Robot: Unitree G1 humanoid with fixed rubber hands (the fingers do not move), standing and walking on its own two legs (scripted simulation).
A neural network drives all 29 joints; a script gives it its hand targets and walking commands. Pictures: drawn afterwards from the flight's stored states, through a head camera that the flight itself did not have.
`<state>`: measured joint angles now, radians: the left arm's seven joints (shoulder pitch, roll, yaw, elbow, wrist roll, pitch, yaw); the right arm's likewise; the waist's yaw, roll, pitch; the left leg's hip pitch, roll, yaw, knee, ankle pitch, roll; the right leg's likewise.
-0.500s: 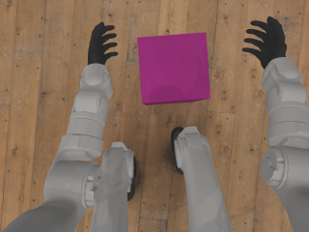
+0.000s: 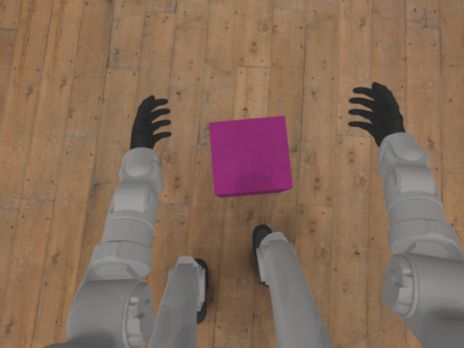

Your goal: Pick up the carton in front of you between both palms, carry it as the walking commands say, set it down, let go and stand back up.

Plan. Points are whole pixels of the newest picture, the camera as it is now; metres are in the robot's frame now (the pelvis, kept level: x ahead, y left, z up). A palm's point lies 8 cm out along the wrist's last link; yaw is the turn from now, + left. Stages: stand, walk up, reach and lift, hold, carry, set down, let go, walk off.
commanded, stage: let go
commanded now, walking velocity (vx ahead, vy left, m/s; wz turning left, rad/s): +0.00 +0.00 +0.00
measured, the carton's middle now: (248, 161) +0.45 -0.09 -0.52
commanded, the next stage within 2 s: stand in 1.10 s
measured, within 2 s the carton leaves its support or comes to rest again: neither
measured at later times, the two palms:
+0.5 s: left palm (38, 255) +0.30 +0.20 +0.02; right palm (430, 234) +0.26 -0.25 +0.02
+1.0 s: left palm out of the picture +0.27 +0.26 +0.07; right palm (414, 268) +0.24 -0.20 +0.06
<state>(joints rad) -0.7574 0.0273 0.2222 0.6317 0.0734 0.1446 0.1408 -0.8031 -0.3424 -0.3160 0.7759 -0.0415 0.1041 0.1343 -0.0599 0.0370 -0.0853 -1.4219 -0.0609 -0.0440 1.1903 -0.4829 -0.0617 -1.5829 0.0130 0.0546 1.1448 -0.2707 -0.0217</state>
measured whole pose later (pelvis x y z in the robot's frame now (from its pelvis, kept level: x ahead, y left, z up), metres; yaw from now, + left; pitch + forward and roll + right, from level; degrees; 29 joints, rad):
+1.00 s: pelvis +0.09 +0.04 +0.13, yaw -3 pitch -3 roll -2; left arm 0.21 0.20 0.04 0.43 0.01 0.10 -0.06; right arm 0.23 -0.23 -0.04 0.41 -0.01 0.12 0.07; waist 0.00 0.04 0.10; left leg -0.03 -0.01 -0.07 0.45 -0.36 0.02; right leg -0.16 0.02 0.04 0.40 -0.19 0.03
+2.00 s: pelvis +0.12 +0.02 +0.11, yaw -12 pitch +2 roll +0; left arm 0.29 0.25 -0.01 0.85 0.02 0.01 0.03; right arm 0.42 -0.26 0.00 0.72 -0.02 0.03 -0.06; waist -0.03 0.00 -0.05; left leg -0.15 0.02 0.07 0.65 -0.53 0.01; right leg -0.41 0.09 0.16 0.74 -0.37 0.00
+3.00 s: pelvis +0.10 +0.03 +0.12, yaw -14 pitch +0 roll +0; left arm 0.29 0.19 -0.03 1.03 0.01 0.03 0.05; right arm 0.41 -0.21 0.01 1.02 -0.02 0.03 -0.05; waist -0.02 0.01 0.02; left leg -0.08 0.01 0.11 0.55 -0.46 0.02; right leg -0.34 0.09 0.20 0.65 -0.29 0.01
